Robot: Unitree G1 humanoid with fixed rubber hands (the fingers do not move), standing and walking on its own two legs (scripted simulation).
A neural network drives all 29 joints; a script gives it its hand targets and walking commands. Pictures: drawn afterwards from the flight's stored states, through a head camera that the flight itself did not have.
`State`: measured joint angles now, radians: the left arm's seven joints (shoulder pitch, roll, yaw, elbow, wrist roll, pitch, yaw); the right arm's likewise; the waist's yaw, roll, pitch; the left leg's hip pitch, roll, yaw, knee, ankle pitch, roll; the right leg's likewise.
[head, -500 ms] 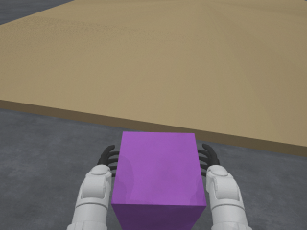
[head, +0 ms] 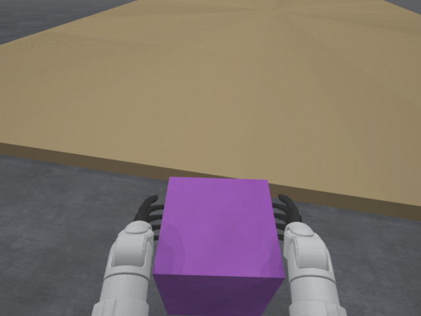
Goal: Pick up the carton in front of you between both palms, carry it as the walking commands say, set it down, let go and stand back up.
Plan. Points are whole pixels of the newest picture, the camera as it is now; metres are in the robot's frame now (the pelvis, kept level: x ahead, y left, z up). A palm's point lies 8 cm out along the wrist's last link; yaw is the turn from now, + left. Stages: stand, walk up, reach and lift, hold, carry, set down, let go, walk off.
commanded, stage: hold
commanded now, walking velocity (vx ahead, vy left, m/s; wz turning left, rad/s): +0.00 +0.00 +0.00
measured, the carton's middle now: (216, 249) +0.30 +0.00 -0.03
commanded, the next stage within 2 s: carry in 0.70 s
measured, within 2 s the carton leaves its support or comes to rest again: neither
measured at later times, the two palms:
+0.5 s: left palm (142, 227) +0.29 +0.15 +0.05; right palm (292, 228) +0.30 -0.15 +0.06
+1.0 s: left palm (160, 204) +0.33 +0.12 +0.07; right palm (304, 208) +0.34 -0.18 +0.07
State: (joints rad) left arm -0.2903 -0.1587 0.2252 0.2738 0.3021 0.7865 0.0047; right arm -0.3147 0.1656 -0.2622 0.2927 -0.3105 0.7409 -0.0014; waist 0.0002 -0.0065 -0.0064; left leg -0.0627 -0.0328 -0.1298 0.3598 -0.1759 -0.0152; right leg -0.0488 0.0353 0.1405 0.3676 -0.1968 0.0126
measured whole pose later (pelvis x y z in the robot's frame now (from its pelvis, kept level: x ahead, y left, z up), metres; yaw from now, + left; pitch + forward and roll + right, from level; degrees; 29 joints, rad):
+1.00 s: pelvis +0.06 -0.02 +0.00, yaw +0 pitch +4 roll +1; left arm -0.18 -0.14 0.10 -0.07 0.16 0.99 0.07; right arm -0.18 0.11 -0.14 -0.09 -0.14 0.98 -0.07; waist 0.00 0.00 -0.16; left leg -0.39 0.04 0.06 0.73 -0.46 -0.01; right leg -0.22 -0.03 -0.03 0.44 -0.30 -0.01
